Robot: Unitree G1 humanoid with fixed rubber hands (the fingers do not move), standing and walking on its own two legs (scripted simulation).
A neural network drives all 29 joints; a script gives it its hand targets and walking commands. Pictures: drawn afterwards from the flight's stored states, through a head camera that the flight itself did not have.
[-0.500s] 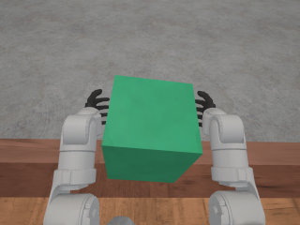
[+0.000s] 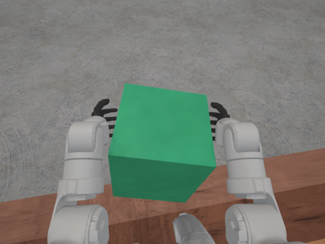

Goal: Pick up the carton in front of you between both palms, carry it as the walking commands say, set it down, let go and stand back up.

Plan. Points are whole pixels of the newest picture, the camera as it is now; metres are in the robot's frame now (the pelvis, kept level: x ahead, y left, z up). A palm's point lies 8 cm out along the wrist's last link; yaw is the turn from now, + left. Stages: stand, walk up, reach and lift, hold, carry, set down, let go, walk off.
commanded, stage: carry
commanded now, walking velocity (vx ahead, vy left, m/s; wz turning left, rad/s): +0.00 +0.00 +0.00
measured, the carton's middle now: (157, 148) +0.35 -0.03 +0.00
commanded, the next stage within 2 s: none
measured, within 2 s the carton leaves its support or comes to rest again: neither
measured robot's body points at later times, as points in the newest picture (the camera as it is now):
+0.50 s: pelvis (156, 166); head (156, 25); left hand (102, 81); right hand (175, 74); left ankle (130, 193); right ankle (167, 230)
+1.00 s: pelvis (144, 105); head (136, 8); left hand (117, 48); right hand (168, 46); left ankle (139, 187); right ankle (155, 146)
